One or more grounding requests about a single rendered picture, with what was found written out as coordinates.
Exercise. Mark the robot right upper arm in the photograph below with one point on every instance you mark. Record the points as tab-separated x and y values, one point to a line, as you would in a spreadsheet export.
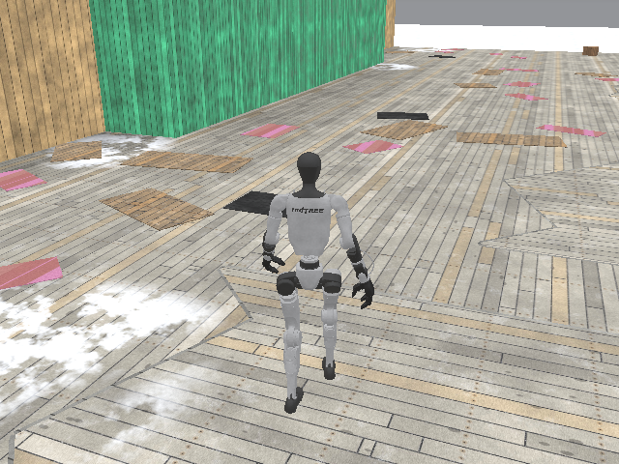
339	204

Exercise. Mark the robot left upper arm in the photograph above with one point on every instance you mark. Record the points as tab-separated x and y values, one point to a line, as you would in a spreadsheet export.
278	204

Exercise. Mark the right robot forearm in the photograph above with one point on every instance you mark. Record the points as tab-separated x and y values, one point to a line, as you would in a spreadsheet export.
357	261

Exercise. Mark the left robot foot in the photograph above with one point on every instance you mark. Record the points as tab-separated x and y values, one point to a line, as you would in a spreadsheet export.
291	404

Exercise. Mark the humanoid robot torso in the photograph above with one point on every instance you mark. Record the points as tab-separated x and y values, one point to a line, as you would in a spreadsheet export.
308	221

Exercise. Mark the left robot forearm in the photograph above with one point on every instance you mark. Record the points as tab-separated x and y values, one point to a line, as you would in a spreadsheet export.
268	250

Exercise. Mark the robot left hand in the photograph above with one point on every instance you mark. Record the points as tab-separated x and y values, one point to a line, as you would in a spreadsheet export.
268	267

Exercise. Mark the robot right hand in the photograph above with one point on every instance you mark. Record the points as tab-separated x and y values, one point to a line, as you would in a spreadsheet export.
369	290

